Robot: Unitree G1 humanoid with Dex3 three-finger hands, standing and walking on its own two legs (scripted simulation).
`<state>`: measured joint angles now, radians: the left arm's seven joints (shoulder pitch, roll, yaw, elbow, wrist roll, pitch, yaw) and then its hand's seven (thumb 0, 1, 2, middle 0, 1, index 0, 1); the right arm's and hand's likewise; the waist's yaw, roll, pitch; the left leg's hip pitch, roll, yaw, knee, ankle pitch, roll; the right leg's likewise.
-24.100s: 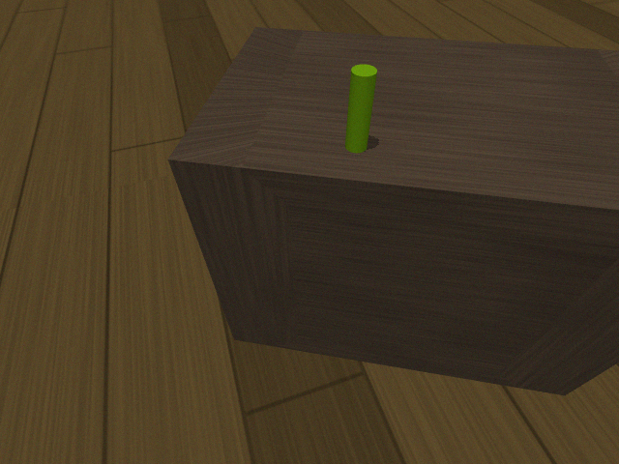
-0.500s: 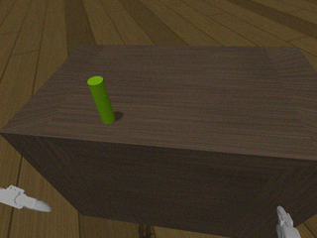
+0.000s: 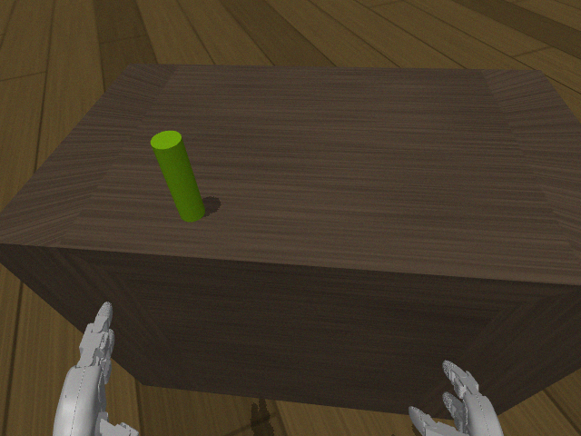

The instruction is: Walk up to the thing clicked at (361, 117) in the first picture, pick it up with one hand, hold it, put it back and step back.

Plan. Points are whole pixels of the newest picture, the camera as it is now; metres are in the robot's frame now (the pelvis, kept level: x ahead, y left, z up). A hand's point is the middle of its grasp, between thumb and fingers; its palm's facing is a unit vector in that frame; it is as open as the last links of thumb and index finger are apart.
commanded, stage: home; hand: left
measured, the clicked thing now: (180, 180) +0.45 +0.21 +0.10
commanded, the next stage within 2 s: none
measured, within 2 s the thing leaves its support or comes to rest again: neither
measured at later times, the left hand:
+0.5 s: hand (197, 398) +0.19 +0.18 -0.11, palm faces +0.06 -0.97 -0.22, open 17.5 cm
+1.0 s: hand out of the picture +0.11 +0.26 -0.14, palm faces -0.06 -0.92 -0.39, open 17.5 cm
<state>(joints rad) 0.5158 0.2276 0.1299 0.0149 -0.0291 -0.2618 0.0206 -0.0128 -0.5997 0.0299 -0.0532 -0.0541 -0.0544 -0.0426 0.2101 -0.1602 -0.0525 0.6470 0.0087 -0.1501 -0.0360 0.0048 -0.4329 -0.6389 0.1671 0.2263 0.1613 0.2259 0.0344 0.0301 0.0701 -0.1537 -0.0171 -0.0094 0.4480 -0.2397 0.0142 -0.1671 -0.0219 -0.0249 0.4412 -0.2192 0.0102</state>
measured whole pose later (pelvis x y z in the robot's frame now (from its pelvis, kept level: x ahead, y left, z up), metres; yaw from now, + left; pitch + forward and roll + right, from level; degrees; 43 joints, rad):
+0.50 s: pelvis +0.02 +0.00 +0.00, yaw -1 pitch +0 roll -1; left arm 0.23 0.18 0.00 0.57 -0.01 -0.12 0.09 -0.01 -0.56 0.05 -0.05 -0.05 -0.05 -0.04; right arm 0.23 -0.21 0.01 0.72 0.00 -0.10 -0.05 0.02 -0.89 -0.89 0.21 0.30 0.20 0.30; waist -0.01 0.00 0.04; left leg -0.21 0.00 0.01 0.50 -0.29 0.01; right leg -0.22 -0.01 -0.01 0.46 -0.24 0.01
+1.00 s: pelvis +0.01 +0.00 +0.00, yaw -1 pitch -2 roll +0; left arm 0.19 0.37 -0.02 0.95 0.03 -0.03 0.02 -0.01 -0.54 0.05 -0.06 -0.06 -0.06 -0.05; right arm 0.18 -0.35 -0.01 0.96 -0.03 0.00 0.01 0.01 -0.90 -0.90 0.21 0.30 0.20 0.30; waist -0.01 0.01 0.01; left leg -0.15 -0.02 0.00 0.44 -0.25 0.01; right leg -0.18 -0.02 -0.02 0.45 -0.24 0.01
